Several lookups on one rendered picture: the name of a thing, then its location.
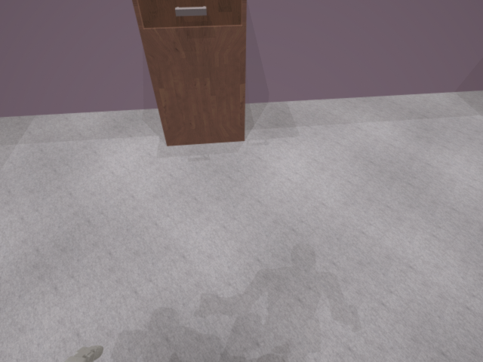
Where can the drawer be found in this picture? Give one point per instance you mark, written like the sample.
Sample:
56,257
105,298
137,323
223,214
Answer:
161,13

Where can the cabinet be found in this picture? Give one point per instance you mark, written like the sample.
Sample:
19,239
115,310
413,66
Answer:
198,78

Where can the left robot hand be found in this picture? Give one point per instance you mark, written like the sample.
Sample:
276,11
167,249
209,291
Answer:
86,354

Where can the handle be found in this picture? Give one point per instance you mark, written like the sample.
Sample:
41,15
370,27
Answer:
193,11

